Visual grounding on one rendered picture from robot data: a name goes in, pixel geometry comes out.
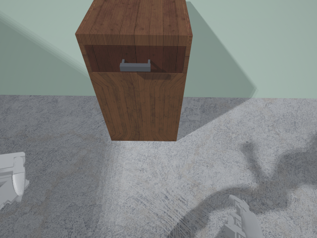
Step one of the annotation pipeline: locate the drawer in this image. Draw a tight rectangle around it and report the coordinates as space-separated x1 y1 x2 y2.
85 45 185 73

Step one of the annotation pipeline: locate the cabinet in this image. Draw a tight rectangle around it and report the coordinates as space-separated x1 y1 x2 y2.
75 0 193 141

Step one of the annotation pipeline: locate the handle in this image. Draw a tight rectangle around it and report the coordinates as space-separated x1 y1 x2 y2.
119 59 151 72

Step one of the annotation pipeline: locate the robot right hand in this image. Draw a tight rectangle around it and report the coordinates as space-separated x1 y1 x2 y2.
225 195 264 238

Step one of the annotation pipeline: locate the robot left hand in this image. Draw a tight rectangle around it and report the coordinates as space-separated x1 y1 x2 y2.
0 152 29 210

